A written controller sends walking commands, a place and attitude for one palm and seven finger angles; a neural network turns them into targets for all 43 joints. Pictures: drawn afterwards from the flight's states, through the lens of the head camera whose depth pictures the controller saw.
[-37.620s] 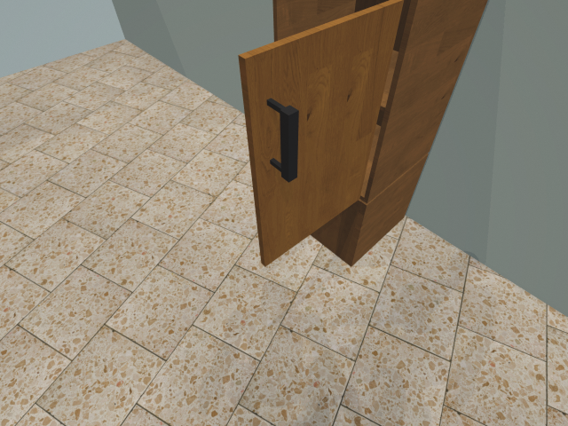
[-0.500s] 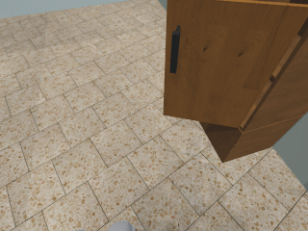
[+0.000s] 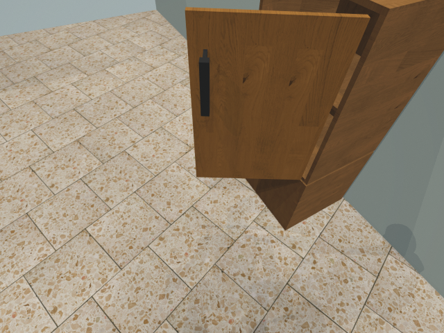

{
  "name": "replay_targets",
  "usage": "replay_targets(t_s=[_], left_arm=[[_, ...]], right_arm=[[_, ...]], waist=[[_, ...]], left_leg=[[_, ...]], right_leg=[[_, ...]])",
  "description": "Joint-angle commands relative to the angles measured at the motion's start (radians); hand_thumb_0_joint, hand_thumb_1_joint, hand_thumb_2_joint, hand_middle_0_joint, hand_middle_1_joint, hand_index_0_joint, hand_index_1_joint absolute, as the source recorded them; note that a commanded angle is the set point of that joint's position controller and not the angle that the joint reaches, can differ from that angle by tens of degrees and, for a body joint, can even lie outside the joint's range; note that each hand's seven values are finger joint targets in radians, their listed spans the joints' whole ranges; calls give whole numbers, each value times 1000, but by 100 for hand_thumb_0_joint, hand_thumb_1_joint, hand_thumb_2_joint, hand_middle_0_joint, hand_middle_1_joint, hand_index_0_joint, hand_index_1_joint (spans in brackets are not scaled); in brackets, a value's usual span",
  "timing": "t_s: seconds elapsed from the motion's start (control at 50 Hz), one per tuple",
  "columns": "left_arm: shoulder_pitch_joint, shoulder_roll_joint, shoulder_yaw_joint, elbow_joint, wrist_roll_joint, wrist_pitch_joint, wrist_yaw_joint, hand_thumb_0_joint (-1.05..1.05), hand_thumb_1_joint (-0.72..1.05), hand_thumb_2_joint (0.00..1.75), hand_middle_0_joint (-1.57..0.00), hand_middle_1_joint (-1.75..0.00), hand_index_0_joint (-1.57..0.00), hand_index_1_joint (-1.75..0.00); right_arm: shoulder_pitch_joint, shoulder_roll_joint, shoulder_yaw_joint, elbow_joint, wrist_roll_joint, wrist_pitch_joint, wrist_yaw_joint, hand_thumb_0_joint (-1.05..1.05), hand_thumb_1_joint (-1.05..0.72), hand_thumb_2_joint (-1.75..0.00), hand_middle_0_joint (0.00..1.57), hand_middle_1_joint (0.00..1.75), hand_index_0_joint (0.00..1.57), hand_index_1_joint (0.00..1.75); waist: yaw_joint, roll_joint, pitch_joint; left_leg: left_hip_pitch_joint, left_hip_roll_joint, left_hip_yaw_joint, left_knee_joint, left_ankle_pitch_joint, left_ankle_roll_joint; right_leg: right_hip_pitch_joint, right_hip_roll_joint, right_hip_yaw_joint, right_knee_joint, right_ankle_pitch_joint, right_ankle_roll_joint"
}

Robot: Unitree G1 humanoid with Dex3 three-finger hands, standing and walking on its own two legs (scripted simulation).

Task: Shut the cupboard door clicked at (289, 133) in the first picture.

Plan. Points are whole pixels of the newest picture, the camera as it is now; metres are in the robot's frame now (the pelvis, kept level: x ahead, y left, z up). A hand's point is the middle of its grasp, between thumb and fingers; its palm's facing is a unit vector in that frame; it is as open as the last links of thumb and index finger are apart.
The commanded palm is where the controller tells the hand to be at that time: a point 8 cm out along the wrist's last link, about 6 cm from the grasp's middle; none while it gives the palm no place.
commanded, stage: take the last steps up to it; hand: left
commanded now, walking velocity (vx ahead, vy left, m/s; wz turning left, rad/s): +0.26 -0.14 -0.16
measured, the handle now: (205, 83) +0.66 +0.07 +0.08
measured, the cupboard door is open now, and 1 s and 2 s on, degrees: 60 60 60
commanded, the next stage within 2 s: come to a stop and stand still in 0.52 s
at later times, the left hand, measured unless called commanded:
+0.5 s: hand out of the picture +0.10 +0.11 -0.20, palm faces +0.02 -0.99 -0.13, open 7.4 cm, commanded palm none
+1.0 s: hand (194, 264) +0.30 +0.07 -0.17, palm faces +0.00 -0.98 -0.21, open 7.3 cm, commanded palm none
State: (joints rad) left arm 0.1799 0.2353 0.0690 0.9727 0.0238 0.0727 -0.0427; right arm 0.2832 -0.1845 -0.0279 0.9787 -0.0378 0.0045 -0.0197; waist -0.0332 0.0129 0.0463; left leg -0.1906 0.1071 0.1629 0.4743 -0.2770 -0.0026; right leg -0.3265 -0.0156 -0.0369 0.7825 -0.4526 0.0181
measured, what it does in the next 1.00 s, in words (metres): walks ahead: right foot, then left foot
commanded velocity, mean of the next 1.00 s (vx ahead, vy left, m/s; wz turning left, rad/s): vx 0.02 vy -0.01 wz -0.04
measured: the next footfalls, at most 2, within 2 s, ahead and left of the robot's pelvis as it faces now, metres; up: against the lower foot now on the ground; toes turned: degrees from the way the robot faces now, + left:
right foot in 0.10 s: +0.04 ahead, -0.14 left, +0.00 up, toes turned -5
left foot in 0.48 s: +0.22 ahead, +0.06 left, +0.00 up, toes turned +7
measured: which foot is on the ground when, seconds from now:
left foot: down 0.00-0.10, up 0.12-0.46, down 0.48-0.80, up 0.82-1.00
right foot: up 0.00-0.08, down 0.10-0.48, up 0.50-0.74, down 0.76-1.00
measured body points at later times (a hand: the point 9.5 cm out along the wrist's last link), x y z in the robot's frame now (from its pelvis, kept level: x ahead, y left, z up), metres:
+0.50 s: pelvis +0.12 -0.05 -0.02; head +0.14 -0.03 +0.43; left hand +0.10 +0.17 -0.19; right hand +0.17 -0.30 -0.16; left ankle +0.19 +0.05 -0.75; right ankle +0.00 -0.13 -0.73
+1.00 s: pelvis +0.20 -0.10 +0.00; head +0.25 -0.10 +0.44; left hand +0.30 +0.12 -0.15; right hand +0.23 -0.36 -0.16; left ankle +0.17 +0.01 -0.71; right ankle +0.23 -0.24 -0.74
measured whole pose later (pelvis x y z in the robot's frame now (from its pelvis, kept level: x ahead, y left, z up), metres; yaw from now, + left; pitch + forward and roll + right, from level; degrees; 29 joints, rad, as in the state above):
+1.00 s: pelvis +0.20 -0.10 +0.00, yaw -1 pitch +0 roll +1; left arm 0.11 0.16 0.04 1.00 0.03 0.00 0.03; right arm 0.21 -0.21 -0.06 1.03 0.00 0.05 -0.02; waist -0.01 -0.01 0.10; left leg -0.31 -0.01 0.06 0.79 -0.53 -0.05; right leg -0.29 -0.07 -0.03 0.51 -0.22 0.01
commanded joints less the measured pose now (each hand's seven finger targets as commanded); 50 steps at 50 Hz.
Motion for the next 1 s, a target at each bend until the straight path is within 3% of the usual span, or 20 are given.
replay_targets(t_s=[0.0,0.04,0.06,0.08,0.12,0.2,0.34,0.42,0.44,0.46,0.48,0.56,0.66,0.7,0.74,0.76,0.78,0.82,0.88,0.98], left_arm=[[-35,43,11,-75,3,-38,-11,0,90,90,-20,-30,-20,-30],[86,82,26,-25,5,-49,-6,0,90,90,-20,-30,-20,-30],[171,166,41,-2,13,-63,9,0,90,90,-20,-30,-20,-30],[218,229,52,14,6,-62,26,0,90,90,-20,-30,-20,-30],[152,170,39,-2,1,-73,41,0,90,90,-20,-30,-20,-30],[46,85,7,-17,-3,-100,45,0,90,90,-20,-30,-20,-30],[136,92,1,53,-1,-120,49,0,90,90,-20,-30,-20,-30],[115,83,4,69,-13,-112,49,0,90,90,-20,-30,-20,-30],[151,47,-1,64,-18,-109,46,0,90,90,-20,-30,-20,-30],[190,-5,-16,50,-22,-105,40,0,90,90,-20,-30,-20,-30],[136,38,-13,23,-12,-100,39,0,90,90,-20,-30,-20,-30],[74,17,-1,19,7,-77,21,0,90,90,-20,-30,-20,-30],[139,-52,-22,46,-5,-76,32,0,90,90,-20,-30,-20,-30],[199,-14,-17,68,-3,-79,43,0,90,90,-20,-30,-20,-30],[149,112,-5,51,5,-96,58,0,90,90,-20,-30,-20,-30],[102,148,-3,30,4,-91,59,0,90,90,-20,-30,-20,-30],[60,152,-6,20,7,-79,60,0,90,90,-20,-30,-20,-30],[42,136,1,28,1,-82,69,0,90,90,-20,-30,-20,-30],[91,143,15,40,4,-77,90,0,90,90,-20,-30,-20,-30],[30,152,34,4,7,-57,99,0,90,90,-20,-30,-20,-30]], right_arm=[[40,-249,-69,-21,-3,-16,-15,0,-90,-90,20,30,20,30],[9,-223,-64,-17,6,-17,-10,0,-90,-90,20,30,20,30],[-7,-146,-49,-37,20,-19,-2,0,-90,-90,20,30,20,30],[-111,-122,-34,-88,15,-16,0,0,-90,-90,20,30,20,30],[-113,-145,-46,-70,12,-14,3,0,-90,-90,20,30,20,30],[-19,-110,-40,-18,1,-6,19,0,-90,-90,20,30,20,30],[-76,-74,-29,-45,6,-23,21,0,-90,-90,20,30,20,30],[92,-100,-32,20,2,-48,4,0,-90,-90,20,30,20,30],[196,-167,-44,46,-7,-57,-6,0,-90,-90,20,30,20,30],[277,-265,-64,63,-13,-55,-15,0,-90,-90,20,30,20,30],[275,-273,-60,53,-6,-42,-22,0,-90,-90,20,30,20,30],[52,-156,-32,-4,-1,-45,-22,0,-90,-90,20,30,20,30],[-37,-140,-24,-4,8,-33,-20,0,-90,-90,20,30,20,30],[-40,-126,-29,8,23,-19,-12,0,-90,-90,20,30,20,30],[11,-59,-22,7,36,-3,1,0,-90,-90,20,30,20,30],[50,-52,-23,19,36,13,2,0,-90,-90,20,30,20,30],[61,-40,-28,31,32,21,6,0,-90,-90,20,30,20,30],[52,-64,-31,44,28,31,-3,0,-90,-90,20,30,20,30],[27,-89,-39,27,34,29,-9,0,-90,-90,20,30,20,30],[-9,-72,-40,-4,39,36,-7,0,-90,-90,20,30,20,30]], waist=[[2,153,-31],[66,36,-43],[107,-198,-72],[145,-338,3],[96,-217,73],[1,-113,71],[27,-83,24],[-52,-31,-63],[-78,105,-138],[-85,328,-174],[-93,214,-148],[-2,150,91],[52,83,-44],[76,32,-93],[40,-216,-74],[20,-196,-41],[1,-96,-27],[17,-239,-31],[63,-258,-88],[55,-174,-160]], left_leg=[[9,245,-229,-170,-48,108],[-150,160,-124,-20,-108,48],[-352,39,3,205,-228,-3],[-510,-44,-5,449,-395,-29],[-551,0,-134,626,-246,-15],[-412,19,-104,599,-79,-42],[-366,-3,-59,289,-42,-38],[-21,-65,-21,22,145,-12],[189,66,-213,-24,262,42],[343,327,-544,-107,332,164],[286,407,-629,-181,254,238],[-101,289,-418,-306,-63,166],[-92,151,-146,-118,291,120],[-95,72,-80,-21,206,51],[-154,-56,-43,90,-119,-28],[-66,-57,-61,124,-175,-30],[-15,-68,-70,139,-163,-25],[-83,-61,-78,198,-149,-34],[-219,-81,-119,317,-273,-41],[-187,-90,-156,239,-203,-50]], right_leg=[[56,17,-47,-217,86,-20],[292,12,-25,-410,173,-44],[466,-179,235,-548,14,-119],[411,-332,473,-627,-2,-225],[291,-299,412,-648,-48,-266],[159,-207,165,-619,206,-233],[299,-211,147,-548,514,-249],[246,-124,66,-256,697,-173],[83,-53,26,-60,511,-118],[-160,56,-50,211,-40,-74],[-215,44,39,374,-165,-82],[-206,-71,70,340,24,-46],[76,-16,-44,-140,176,-1],[192,-14,-38,-322,391,9],[163,-240,263,-442,569,-90],[49,-312,274,-490,553,-143],[-7,-298,249,-475,514,-136],[97,-278,242,-414,833,-149],[303,-338,254,-335,1273,-211],[322,-324,204,-310,1129,-214]])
